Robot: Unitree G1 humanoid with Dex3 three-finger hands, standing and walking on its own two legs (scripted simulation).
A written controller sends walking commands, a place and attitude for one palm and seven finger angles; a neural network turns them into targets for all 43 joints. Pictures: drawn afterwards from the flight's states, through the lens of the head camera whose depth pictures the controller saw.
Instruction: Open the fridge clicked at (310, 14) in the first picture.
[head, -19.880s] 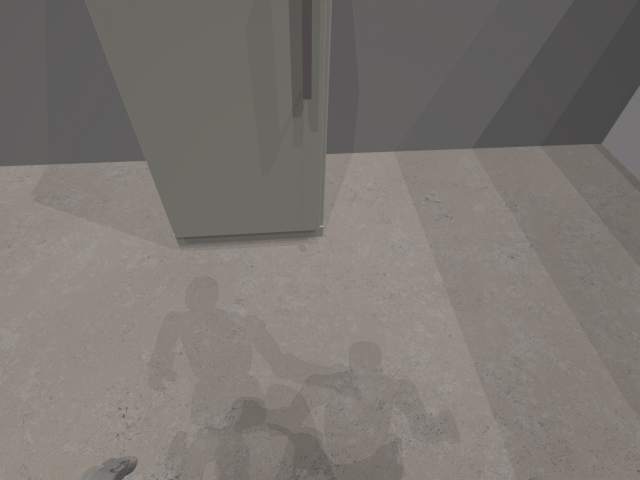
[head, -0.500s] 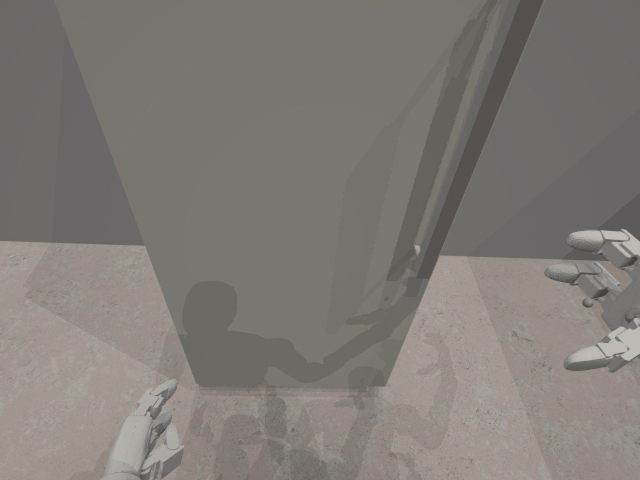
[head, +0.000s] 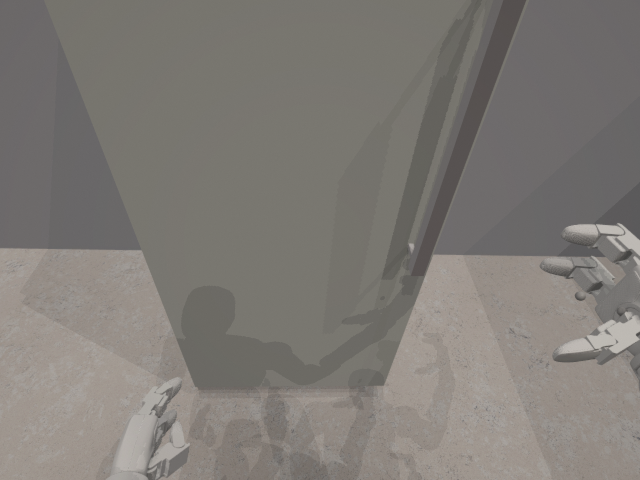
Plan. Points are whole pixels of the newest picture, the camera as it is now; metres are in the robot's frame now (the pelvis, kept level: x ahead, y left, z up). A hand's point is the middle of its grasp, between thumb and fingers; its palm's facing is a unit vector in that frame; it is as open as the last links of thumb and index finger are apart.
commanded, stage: move the hooked fingers beside the handle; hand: right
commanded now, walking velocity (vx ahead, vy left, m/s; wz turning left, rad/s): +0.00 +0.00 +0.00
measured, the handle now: (448, 154) +0.52 -0.18 +0.18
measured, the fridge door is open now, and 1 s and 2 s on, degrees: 0 0 0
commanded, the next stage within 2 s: none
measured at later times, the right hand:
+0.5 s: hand (545, 251) +0.34 -0.26 +0.16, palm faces +0.03 +1.00 -0.04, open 14.0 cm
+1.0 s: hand (523, 228) +0.38 -0.25 +0.16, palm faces +0.02 +1.00 -0.02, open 14.0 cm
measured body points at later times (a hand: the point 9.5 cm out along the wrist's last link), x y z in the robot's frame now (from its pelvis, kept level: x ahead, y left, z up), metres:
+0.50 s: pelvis +0.01 -0.01 +0.00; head +0.00 +0.00 +0.45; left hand +0.17 +0.23 -0.08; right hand +0.33 -0.31 +0.17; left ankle +0.01 +0.10 -0.73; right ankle +0.03 -0.11 -0.73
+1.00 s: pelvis +0.01 +0.00 +0.00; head +0.02 +0.01 +0.45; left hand +0.15 +0.26 -0.09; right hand +0.38 -0.30 +0.16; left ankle +0.01 +0.10 -0.73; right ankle +0.03 -0.11 -0.73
